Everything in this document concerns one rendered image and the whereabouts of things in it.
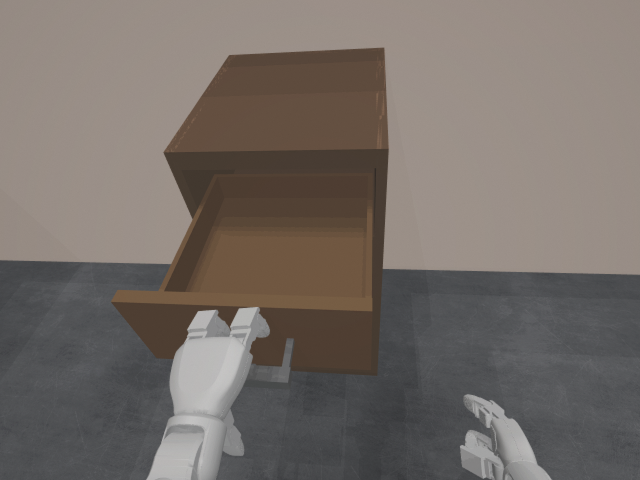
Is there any robot left hand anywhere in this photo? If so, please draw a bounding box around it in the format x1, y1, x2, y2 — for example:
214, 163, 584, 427
169, 307, 270, 456

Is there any robot left forearm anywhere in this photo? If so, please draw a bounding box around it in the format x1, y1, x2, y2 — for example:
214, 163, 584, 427
146, 412, 227, 480

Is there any robot right hand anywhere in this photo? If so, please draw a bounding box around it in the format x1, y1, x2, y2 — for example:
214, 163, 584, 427
460, 394, 538, 480

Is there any cabinet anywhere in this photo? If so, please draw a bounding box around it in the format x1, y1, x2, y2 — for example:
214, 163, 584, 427
163, 48, 389, 376

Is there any drawer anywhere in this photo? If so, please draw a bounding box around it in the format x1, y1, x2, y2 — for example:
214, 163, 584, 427
111, 173, 373, 370

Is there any handle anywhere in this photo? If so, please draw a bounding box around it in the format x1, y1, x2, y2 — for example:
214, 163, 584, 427
243, 338, 295, 390

